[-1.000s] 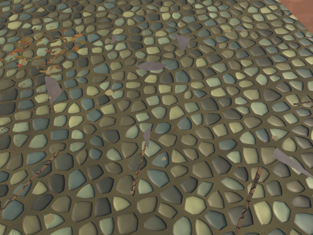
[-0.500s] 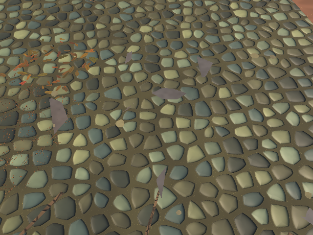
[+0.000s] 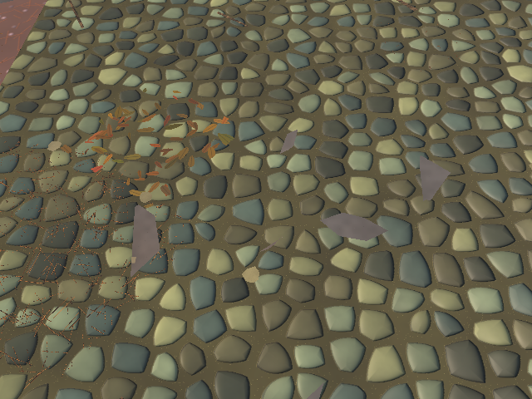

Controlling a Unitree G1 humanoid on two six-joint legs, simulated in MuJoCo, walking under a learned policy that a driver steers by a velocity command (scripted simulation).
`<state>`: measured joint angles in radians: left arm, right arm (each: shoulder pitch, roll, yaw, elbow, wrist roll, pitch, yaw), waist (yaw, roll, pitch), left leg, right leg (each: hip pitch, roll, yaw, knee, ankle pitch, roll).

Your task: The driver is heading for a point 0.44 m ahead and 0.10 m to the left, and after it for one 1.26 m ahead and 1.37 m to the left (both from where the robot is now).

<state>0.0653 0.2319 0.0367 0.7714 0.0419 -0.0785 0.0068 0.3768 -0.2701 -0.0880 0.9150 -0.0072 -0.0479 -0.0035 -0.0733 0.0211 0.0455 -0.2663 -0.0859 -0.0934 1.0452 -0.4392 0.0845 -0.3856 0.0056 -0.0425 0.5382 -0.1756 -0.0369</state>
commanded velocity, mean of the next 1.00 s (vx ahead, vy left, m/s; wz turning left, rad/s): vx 0.10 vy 0.00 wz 0.49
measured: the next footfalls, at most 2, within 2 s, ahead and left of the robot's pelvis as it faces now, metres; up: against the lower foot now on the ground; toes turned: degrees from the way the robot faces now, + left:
left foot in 0.38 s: +0.23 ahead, +0.11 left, +0.00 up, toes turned +17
right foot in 0.88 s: +0.24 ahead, -0.08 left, +0.00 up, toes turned +28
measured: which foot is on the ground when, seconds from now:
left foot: up 0.00-0.36, down 0.38-0.88, up 0.90-1.00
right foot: down 0.00-0.40, up 0.42-0.86, down 0.88-1.00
